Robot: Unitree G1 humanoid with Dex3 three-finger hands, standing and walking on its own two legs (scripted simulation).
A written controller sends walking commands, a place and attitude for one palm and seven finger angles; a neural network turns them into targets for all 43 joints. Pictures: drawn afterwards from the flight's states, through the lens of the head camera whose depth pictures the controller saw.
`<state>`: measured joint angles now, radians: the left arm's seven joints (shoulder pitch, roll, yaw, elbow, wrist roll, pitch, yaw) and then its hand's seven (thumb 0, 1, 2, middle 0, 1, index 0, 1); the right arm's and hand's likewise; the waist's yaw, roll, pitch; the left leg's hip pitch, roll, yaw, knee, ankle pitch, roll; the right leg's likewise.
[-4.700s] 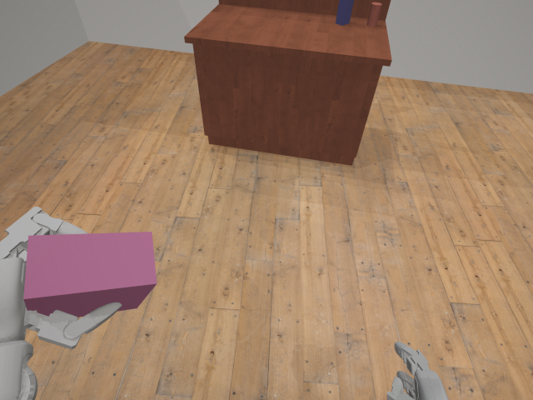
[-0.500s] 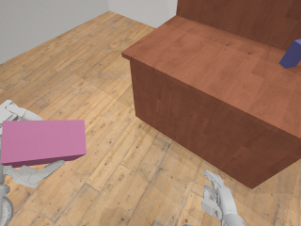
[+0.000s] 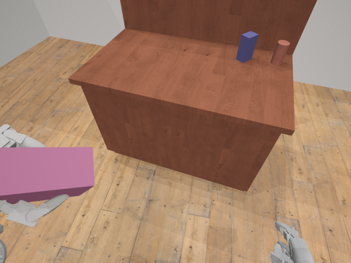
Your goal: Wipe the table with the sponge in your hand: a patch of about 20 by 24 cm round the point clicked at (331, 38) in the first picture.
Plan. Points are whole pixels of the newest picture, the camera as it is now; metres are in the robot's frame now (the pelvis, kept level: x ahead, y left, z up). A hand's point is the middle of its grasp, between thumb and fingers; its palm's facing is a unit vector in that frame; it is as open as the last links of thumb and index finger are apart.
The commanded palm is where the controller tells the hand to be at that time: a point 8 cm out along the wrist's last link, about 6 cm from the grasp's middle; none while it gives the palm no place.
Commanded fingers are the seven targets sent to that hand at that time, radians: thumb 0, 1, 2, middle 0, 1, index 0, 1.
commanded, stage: turn to face it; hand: left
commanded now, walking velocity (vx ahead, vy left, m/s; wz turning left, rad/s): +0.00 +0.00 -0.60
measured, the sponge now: (60, 175) +0.22 +0.21 +0.17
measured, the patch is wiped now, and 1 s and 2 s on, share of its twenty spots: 0.00 0.00 0.00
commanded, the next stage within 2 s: take the last steps up to it in 1.08 s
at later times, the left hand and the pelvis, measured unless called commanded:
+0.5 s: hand (129, 193) +0.20 +0.09 +0.16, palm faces +0.05 -0.86 -0.50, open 10.4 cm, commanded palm +0.15 +0.16 +0.18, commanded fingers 0.00 0.10 1.30 -1.20 -1.60 -1.20 -1.60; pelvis -0.09 -0.05 -0.01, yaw -18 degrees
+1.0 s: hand (164, 226) +0.15 +0.03 +0.17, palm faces -0.08 -0.88 -0.47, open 10.4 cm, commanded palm +0.13 +0.09 +0.18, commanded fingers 0.00 0.10 1.30 -1.20 -1.60 -1.20 -1.60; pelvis -0.15 -0.06 +0.00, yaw -33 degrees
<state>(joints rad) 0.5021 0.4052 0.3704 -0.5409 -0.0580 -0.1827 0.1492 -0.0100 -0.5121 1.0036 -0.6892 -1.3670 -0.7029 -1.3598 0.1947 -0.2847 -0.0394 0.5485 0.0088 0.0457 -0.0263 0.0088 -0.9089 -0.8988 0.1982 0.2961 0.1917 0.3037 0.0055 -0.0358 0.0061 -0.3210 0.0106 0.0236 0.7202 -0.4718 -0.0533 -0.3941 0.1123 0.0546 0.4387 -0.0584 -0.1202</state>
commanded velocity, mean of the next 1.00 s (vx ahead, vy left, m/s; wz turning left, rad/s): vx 0.00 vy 0.00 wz -0.51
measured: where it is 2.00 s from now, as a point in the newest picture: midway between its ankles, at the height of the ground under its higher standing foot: outside the picture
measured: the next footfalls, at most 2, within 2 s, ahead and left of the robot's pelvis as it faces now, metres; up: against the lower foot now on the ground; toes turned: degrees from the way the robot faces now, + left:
left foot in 0.06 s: +0.01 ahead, +0.15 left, +0.00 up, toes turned +1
right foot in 0.34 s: +0.00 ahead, -0.15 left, +0.00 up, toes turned -17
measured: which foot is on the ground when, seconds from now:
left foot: up 0.00-0.04, down 0.06-0.36, up 0.38-0.74, down 0.76-1.00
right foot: down 0.00-0.10, up 0.12-0.32, down 0.34-0.78, up 0.80-1.00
